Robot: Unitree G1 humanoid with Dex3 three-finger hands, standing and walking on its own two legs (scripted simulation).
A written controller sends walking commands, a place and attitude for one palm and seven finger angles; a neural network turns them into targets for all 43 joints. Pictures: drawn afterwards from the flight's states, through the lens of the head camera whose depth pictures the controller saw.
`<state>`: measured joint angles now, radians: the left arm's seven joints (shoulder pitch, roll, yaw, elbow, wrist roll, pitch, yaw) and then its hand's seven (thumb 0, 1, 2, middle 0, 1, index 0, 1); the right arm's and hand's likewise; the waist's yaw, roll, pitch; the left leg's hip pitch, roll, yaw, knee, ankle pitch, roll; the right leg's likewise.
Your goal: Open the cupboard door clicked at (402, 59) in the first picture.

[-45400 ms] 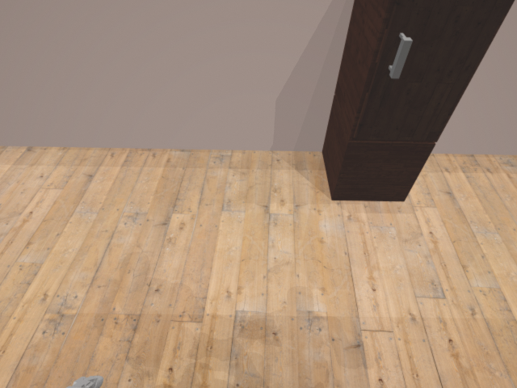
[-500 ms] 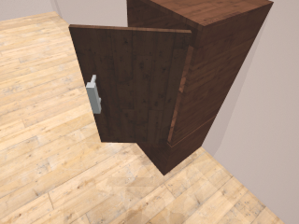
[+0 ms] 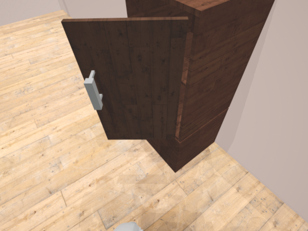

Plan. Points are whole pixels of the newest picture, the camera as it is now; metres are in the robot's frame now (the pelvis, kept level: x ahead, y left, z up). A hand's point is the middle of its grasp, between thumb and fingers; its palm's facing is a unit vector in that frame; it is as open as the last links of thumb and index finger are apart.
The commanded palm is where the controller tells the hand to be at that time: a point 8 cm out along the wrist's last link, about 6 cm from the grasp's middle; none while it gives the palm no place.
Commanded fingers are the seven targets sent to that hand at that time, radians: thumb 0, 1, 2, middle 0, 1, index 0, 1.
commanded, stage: come to a stop and stand still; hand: left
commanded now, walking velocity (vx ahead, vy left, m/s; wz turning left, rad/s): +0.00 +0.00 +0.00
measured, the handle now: (95, 90) +0.54 +0.25 +0.03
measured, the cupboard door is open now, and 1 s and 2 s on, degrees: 52 52 52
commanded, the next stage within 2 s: look again from close up in 0.50 s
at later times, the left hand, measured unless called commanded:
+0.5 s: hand out of the picture -0.06 +0.16 -0.16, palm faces +0.06 -0.98 -0.16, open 7.4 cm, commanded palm none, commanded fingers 0.00 0.90 0.90 -0.20 -0.30 -0.20 -0.30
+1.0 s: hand out of the picture +0.03 +0.22 -0.16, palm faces +0.04 -0.97 -0.25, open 7.4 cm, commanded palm none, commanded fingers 0.00 0.90 0.90 -0.20 -0.30 -0.20 -0.30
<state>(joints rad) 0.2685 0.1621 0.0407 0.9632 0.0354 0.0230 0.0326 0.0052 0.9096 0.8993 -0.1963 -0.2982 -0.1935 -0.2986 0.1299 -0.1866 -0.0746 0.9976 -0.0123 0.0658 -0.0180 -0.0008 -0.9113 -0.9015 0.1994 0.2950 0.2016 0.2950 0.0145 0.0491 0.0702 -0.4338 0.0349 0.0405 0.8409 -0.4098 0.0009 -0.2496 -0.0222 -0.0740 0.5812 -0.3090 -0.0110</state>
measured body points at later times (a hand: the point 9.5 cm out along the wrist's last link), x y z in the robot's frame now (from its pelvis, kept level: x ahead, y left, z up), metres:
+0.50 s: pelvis -0.03 +0.00 +0.01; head -0.03 +0.01 +0.46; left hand -0.06 +0.22 -0.15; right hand -0.04 -0.21 -0.15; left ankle +0.00 +0.11 -0.73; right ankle +0.00 -0.12 -0.73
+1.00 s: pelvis -0.03 +0.01 +0.01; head -0.05 +0.02 +0.46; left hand +0.03 +0.27 -0.14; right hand +0.03 -0.24 -0.13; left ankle -0.01 +0.11 -0.73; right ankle +0.00 -0.12 -0.73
